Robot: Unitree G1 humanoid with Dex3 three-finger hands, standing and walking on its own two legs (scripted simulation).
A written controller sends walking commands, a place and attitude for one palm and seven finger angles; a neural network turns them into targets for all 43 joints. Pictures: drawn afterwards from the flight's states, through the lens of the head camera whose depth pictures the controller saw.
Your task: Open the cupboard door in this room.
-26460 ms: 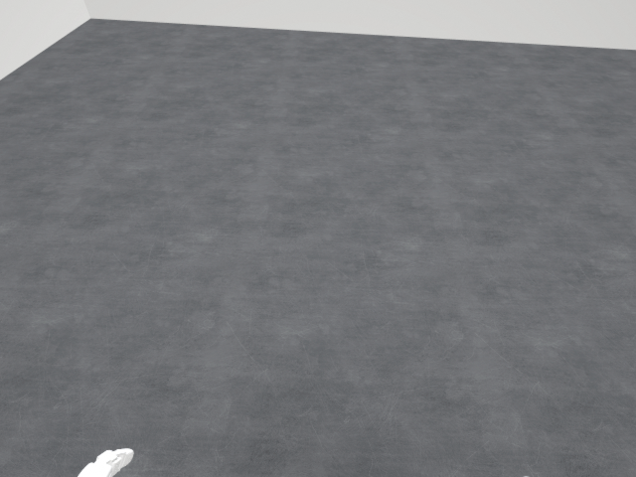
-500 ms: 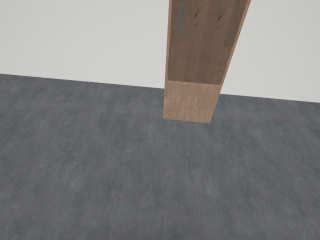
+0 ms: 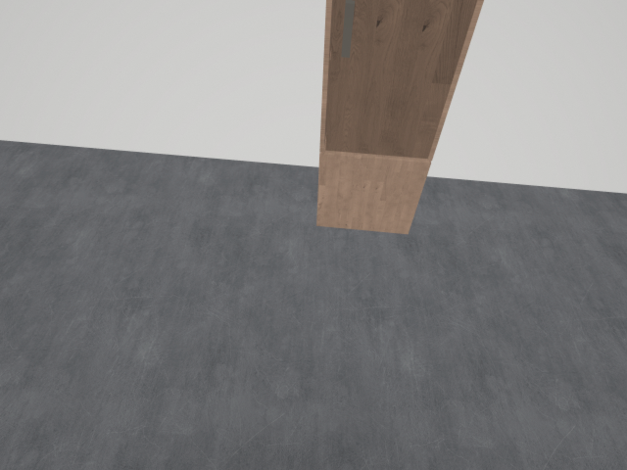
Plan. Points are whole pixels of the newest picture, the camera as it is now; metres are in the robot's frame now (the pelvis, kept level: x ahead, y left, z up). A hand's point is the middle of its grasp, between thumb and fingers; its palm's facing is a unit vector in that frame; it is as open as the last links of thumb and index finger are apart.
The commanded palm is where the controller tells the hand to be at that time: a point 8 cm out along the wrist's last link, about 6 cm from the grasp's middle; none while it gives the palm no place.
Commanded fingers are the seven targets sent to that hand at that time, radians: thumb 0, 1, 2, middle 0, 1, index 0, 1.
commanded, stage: walk to a spot facing it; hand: left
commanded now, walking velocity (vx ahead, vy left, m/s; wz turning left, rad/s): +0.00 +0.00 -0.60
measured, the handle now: (348, 26) +1.14 -0.01 +0.08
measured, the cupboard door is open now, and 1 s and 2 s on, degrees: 0 0 0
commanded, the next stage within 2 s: turn to face it in 1.28 s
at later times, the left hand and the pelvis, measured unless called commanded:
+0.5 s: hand out of the picture +0.04 +0.13 -0.15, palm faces -0.14 -0.96 -0.23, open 7.4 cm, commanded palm none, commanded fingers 0.00 0.90 0.90 -0.20 -0.30 -0.20 -0.30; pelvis +0.05 -0.06 +0.00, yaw -15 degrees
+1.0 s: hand (262, 329) +0.38 +0.12 -0.19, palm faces -0.40 -0.90 -0.20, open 7.4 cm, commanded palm none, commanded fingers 0.00 0.90 0.90 -0.20 -0.30 -0.20 -0.30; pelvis +0.27 -0.05 -0.01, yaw -29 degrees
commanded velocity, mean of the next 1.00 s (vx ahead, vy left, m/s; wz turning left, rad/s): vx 0.26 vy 0.00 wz -0.51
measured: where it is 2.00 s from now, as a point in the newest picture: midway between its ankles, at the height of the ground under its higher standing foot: (359, 441)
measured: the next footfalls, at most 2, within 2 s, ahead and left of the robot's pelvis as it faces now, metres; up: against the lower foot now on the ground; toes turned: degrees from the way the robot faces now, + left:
left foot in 0.82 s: +0.36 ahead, +0.00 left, +0.00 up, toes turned -16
right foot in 1.38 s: +0.34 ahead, -0.24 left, +0.00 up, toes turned -49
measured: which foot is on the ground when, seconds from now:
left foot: down 0.00-0.30, up 0.32-0.80, down 0.82-1.00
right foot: down 0.00-0.82, up 0.84-1.00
